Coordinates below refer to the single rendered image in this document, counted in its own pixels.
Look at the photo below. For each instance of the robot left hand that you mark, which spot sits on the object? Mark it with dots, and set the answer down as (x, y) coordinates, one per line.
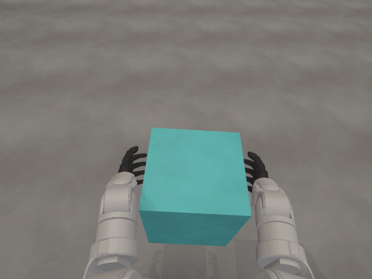
(128, 165)

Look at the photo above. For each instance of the robot right forearm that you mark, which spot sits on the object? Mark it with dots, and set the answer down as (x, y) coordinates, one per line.
(278, 246)

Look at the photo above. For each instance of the robot right hand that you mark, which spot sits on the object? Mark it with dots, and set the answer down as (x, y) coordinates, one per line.
(259, 169)

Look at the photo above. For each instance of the robot left upper arm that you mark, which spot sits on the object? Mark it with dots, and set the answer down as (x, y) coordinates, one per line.
(124, 273)

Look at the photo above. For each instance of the robot left forearm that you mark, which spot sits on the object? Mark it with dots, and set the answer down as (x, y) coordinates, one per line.
(115, 246)

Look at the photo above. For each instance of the carton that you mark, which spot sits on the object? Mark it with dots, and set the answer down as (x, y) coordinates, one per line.
(194, 190)

